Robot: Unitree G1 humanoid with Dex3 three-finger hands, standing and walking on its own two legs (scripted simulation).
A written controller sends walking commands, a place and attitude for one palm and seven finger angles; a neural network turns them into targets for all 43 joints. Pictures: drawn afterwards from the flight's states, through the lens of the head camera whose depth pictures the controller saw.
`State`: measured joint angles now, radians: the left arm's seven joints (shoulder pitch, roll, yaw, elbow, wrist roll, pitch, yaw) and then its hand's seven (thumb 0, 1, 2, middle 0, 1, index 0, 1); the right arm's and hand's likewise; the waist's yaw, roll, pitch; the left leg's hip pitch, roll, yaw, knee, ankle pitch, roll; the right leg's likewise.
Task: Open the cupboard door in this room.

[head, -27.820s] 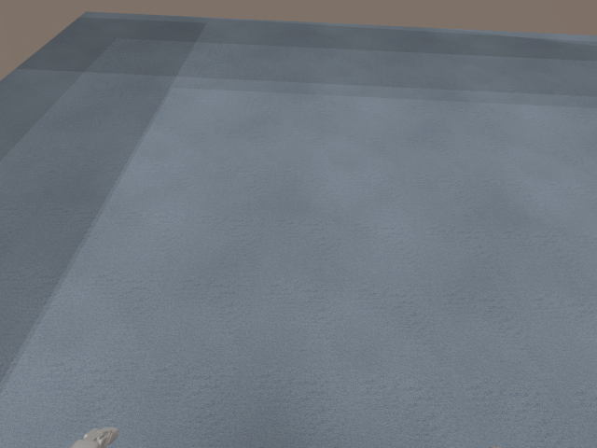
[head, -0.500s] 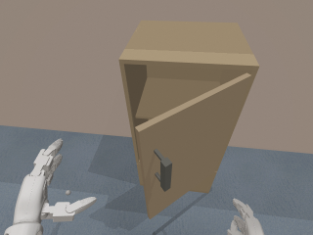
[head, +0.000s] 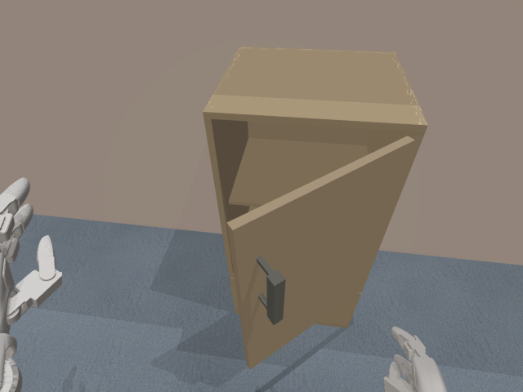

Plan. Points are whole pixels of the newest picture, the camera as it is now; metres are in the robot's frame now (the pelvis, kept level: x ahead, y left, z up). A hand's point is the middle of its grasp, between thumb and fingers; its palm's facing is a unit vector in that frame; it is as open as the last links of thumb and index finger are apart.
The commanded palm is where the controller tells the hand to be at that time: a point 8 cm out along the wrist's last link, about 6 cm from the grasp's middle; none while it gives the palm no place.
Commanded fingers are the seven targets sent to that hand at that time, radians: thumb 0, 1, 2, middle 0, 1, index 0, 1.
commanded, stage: draw the hand back to the body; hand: left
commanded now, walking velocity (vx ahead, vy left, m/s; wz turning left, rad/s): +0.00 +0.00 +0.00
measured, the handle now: (268, 290) +0.31 +0.03 -0.04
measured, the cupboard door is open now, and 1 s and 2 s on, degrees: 42 42 42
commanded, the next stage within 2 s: step back with the hand held close in 0.24 s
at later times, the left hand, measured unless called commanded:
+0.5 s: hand (62, 273) +0.19 +0.26 +0.17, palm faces +0.47 -0.78 -0.42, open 7.4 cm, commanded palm +0.13 +0.29 +0.18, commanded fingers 0.00 0.90 0.90 -0.20 -0.30 -0.20 -0.30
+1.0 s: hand (20, 329) +0.13 +0.27 +0.16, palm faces +0.41 -0.77 -0.49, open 7.4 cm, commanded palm +0.07 +0.31 +0.18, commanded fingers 0.00 0.90 0.90 -0.20 -0.30 -0.20 -0.30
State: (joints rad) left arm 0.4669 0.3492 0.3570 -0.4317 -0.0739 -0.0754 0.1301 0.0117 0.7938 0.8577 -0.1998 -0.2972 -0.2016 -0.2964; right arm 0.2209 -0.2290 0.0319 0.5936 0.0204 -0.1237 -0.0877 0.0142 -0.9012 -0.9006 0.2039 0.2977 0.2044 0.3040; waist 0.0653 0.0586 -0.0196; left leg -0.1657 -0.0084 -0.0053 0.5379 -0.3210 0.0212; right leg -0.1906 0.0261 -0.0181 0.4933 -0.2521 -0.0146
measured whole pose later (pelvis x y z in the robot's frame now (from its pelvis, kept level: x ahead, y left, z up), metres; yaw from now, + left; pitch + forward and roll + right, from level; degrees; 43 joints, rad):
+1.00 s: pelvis -0.08 +0.01 -0.01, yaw -2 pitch -1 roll -1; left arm 0.56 0.40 0.42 -0.47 0.00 -0.20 0.16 0.02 0.89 0.90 -0.21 -0.30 -0.21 -0.30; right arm 0.22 -0.24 0.00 0.54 0.01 -0.04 -0.09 0.01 -0.90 -0.90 0.20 0.30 0.20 0.30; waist 0.00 0.01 0.02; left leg -0.34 -0.01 0.03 0.58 -0.23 0.05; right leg -0.36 0.02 0.02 0.50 -0.12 0.01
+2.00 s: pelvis -0.28 -0.02 +0.00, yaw -5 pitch +1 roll +0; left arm 0.61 0.47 0.45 -0.51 -0.04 -0.18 0.16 0.02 0.89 0.90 -0.21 -0.30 -0.21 -0.30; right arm 0.24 -0.21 0.01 0.59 0.00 -0.14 -0.07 0.01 -0.90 -0.90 0.20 0.30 0.20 0.30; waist -0.06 -0.06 -0.02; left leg -0.32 -0.01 0.09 0.44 -0.14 0.05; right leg -0.24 0.04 0.00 0.58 -0.39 0.00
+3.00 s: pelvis -0.32 +0.01 +0.00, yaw -2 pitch -1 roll -1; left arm 0.26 0.21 0.02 1.00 0.01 0.02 0.02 -0.03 1.00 0.90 -0.21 -0.30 -0.20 -0.30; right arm 0.23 -0.19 0.01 1.03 -0.03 0.03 -0.02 0.01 -0.91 -0.90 0.20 0.30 0.20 0.30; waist 0.00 -0.03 0.07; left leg -0.26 0.03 0.01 0.49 -0.21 -0.01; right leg -0.19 0.01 -0.07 0.45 -0.25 -0.03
